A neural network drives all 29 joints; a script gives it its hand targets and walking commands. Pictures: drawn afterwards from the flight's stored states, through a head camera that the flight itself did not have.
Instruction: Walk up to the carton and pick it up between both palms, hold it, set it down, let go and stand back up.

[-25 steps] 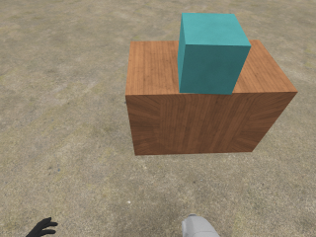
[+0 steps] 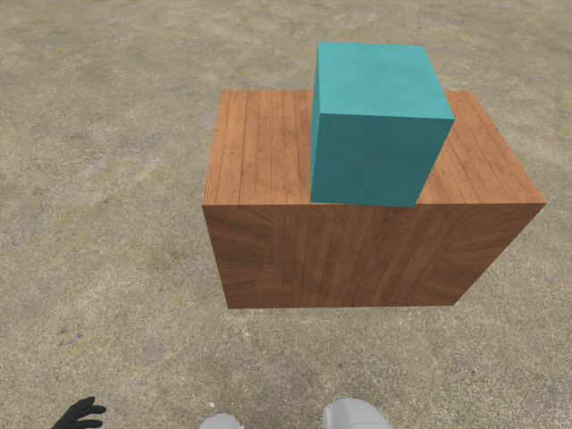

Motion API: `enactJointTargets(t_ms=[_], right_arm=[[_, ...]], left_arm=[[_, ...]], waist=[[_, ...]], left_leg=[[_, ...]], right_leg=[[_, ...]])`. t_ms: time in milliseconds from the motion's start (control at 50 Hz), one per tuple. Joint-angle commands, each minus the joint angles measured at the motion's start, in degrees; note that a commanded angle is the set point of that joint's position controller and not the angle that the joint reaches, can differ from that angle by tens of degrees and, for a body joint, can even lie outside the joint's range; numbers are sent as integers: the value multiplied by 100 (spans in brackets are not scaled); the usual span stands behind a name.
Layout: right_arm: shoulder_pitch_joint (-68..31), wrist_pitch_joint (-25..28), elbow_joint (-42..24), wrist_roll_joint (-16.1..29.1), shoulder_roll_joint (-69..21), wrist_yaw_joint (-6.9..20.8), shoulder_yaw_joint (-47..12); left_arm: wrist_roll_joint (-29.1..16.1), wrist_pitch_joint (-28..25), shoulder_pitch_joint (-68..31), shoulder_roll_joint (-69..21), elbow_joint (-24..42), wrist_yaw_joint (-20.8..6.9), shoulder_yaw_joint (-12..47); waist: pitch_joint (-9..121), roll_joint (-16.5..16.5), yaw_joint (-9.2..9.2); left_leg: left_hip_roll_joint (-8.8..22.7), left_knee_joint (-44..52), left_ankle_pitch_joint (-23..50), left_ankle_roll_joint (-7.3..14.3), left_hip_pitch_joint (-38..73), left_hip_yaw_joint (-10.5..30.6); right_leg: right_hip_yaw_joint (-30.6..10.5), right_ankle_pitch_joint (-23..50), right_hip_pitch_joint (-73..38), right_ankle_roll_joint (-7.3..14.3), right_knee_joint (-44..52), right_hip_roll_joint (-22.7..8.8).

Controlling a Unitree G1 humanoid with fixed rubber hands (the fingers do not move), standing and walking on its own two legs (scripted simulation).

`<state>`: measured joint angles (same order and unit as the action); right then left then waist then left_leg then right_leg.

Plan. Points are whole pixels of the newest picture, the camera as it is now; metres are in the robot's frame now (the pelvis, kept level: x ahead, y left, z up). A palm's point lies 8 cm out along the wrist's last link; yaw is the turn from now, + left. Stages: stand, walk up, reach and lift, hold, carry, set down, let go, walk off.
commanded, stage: walk up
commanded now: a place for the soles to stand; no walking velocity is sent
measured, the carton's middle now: (366, 124) +0.76 -0.17 -0.03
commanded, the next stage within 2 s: none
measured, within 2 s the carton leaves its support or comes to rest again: neither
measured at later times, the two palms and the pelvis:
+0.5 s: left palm (135, 380) +0.20 +0.25 -0.09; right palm out of the picture +0.17 -0.43 -0.07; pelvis +0.12 -0.09 -0.01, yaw +1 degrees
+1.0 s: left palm (206, 335) +0.27 +0.15 -0.09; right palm out of the picture +0.28 -0.53 -0.08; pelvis +0.20 -0.18 -0.01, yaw +3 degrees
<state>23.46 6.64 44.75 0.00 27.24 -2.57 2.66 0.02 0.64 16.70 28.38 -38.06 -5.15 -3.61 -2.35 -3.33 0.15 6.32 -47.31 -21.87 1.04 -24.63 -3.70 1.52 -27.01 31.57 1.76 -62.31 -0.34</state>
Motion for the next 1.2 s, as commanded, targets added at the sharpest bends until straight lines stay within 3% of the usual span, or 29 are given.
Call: enactJointTargets(t_ms=[0, 80, 120, 140, 160, 180, 260, 360, 380, 400, 420, 460, 540, 600, 640, 660, 680, 700, 840, 900, 920, 940, 960, 1000, 1040, 1060, 1080, 1100, 1180], right_arm=[[428, 105, -122, -51, 2082, -156, 671], [-127, 93, -236, -88, 2108, -110, 652], [-365, -48, -201, -204, 1482, -95, 458], [-479, -79, -397, -158, 769, -78, 217], [-673, -114, -530, -39, 1028, -151, 254], [-682, -107, -424, 32, 1518, -170, 392], [80, -36, -35, 31, 1400, -101, 436], [996, 84, 255, 60, 1207, -154, 507], [1644, 113, 433, -54, 1548, -228, 649], [1851, 138, 294, -182, 2236, -293, 811], [1225, 107, 88, -30, 2540, -312, 851], [676, 100, 68, 60, 2276, -354, 726], [324, 94, -67, -131, 2128, -305, 681], [-411, 53, -218, -141, 2170, -271, 684], [-312, -96, -134, -242, 1353, -252, 416], [-533, -125, -356, -156, 743, -254, 244], [-816, -165, -485, -39, 1235, -330, 338], [-631, -166, -350, 6, 1516, -301, 425], [-2, -119, 17, 14, 1218, -73, 416], [462, -31, 199, -41, 1020, -78, 372], [779, 16, 271, -132, 1207, -128, 438], [628, 62, 127, -208, 1729, -169, 506], [278, 30, -55, -132, 2003, -164, 568], [-138, -23, -91, -80, 1806, -158, 479], [-686, -122, -190, -91, 1523, -86, 371], [-689, -170, -185, -98, 1195, -37, 260], [-711, -228, -239, -26, 825, 0, 158], [-932, -288, -294, 16, 975, -46, 184], [-625, -243, -86, 74, 1032, -40, 259]], left_arm=[[248, -120, -274, 1042, 333, 1, -470], [219, -141, -34, 1028, 293, -57, -583], [302, -178, 1461, 1238, -321, 24, -772], [372, -204, 1703, 1638, -239, 118, -822], [293, -227, 1088, 1910, 60, 162, -771], [206, -213, 703, 1842, 121, 189, -767], [224, -191, 363, 1332, 209, 197, -597], [261, -37, -372, 1164, 448, 105, -390], [264, -40, -508, 863, 578, 107, -330], [216, -76, -529, 361, 733, 104, -183], [321, -8, -627, 940, 607, 167, -305], [331, 3, -506, 1257, 435, 140, -461], [251, -26, -255, 998, 430, 24, -512], [234, -29, 295, 1019, 234, -19, -592], [354, -44, 1561, 1240, -259, 82, -774], [403, -89, 1639, 1750, -123, 156, -796], [277, -102, 901, 1975, 153, 193, -765], [195, -93, 574, 1838, 171, 231, -753], [225, -151, 164, 1360, 167, 341, -456], [119, -117, -297, 1113, 127, 345, -304], [106, -111, -336, 764, 158, 343, -226], [38, -118, -209, 392, 181, 339, -148], [96, -64, -239, 822, 155, 411, -255], [96, -105, -151, 1001, 55, 424, -325], [90, -207, 329, 843, -205, 444, -324], [149, -292, 543, 904, -267, 461, -365], [229, -358, 482, 1245, -229, 499, -438], [203, -386, 343, 1508, -147, 526, -482], [166, -354, 84, 1159, -188, 614, -353]], waist=[[55, 1301, 127], [215, 1327, -189], [663, -89, -930], [214, -1849, -1114], [-106, -1476, -871], [-205, -436, -660], [-111, -734, -254], [47, -352, 302], [321, 597, 645], [558, 2105, 736], [453, 1342, 585], [133, 534, 233], [116, 1355, 99], [295, 1225, -408], [625, -473, -962], [96, -2201, -1090], [-130, -1269, -792], [-167, -626, -565], [-110, -273, -221], [216, -195, 199], [267, 363, 371], [356, 1764, 336], [354, 1464, 292], [197, 1054, 69], [438, 1213, -266], [414, 664, -389], [201, -695, -346], [-101, -447, -329], [236, -537, -148]], left_leg=[[1477, 2185, -4, 1385, 1250, 2222], [1320, 1595, 11, 1142, -120, 1416], [515, -825, -645, 618, -1599, 343], [-332, -2606, -1262, 331, -2921, -200], [-610, -3035, -1431, 248, -3265, 360], [-358, -2869, -1027, 278, -2843, 598], [-72, -1441, -914, 164, -1508, 173], [-485, 752, 368, 300, 1496, -194], [-171, 1288, -300, 501, 2435, 590], [1694, 2518, -1669, 1143, 2787, 3705], [2482, 2897, -2117, 1835, 2428, 4884], [2184, 2139, -797, 1783, 2010, 3839], [1500, 1539, 1324, 1430, 886, 1972], [1233, 1066, 503, 1100, -492, 1224], [292, -1555, -435, 507, -1893, 5], [-511, -2977, -1518, 255, -3162, -73], [-600, -3231, -1531, 233, -3030, 556], [-327, -3050, -1066, 229, -2746, 489], [-235, -998, -706, 187, -642, 49], [-576, 657, 172, 284, 1083, -114], [-281, 1204, -238, 446, 1488, 679], [1252, 2188, -819, 945, 1633, 3244], [2016, 2360, -670, 1670, 1256, 4002], [1715, 1644, 767, 1725, 1005, 3190], [930, 999, 1121, 1108, 235, 1748], [503, 236, 1072, 705, -403, 1035], [-191, -1119, 342, 225, -1427, 203], [-349, -1051, -1111, 167, -1808, 262], [-205, -621, -764, 200, -1269, 330]], right_leg=[[-499, 77, 1337, -98, -79, -512], [-109, 629, -479, -10, 1155, -457], [-146, -25, -2762, -22, 1955, 27], [-2310, -1826, -2568, 213, 3535, -975], [-4566, -2417, -1894, 565, 4874, -1855], [-4294, -1823, -1862, 724, 4846, -1906], [-2524, 608, -1263, 1080, 3827, -1407], [-1117, 333, 608, 925, 2731, -868], [-609, 495, 1331, 653, 1386, -551], [118, 7, 2359, 123, -333, 117], [-536, -656, 2569, -129, -840, -194], [-873, -372, 2306, -227, -1044, -653], [-372, -177, 1169, -74, -170, -614], [86, 672, -738, 32, 1054, -443], [49, -166, -2654, -12, 1863, 65], [-3027, -1662, -2072, 298, 3868, -1323], [-4421, -1558, -1623, 568, 4853, -1884], [-4026, -1556, -1671, 683, 4737, -1839], [-2303, -371, -462, 1156, 3773, -1513], [-1228, 350, 247, 905, 2617, -1033], [-845, 373, 689, 631, 1680, -782], [-174, 295, 1325, 50, 422, -154], [-280, -854, 1110, -89, 158, -197], [-453, -923, 605, -139, 377, -334], [-204, 181, -797, -23, 1831, -198], [-689, 319, -1445, -20, 2806, -299], [-2648, 389, -1796, 160, 3835, -1278], [-3291, 1204, -1846, 524, 3952, -1847], [-2276, 3547, -2142, 461, 3182, -1573]])
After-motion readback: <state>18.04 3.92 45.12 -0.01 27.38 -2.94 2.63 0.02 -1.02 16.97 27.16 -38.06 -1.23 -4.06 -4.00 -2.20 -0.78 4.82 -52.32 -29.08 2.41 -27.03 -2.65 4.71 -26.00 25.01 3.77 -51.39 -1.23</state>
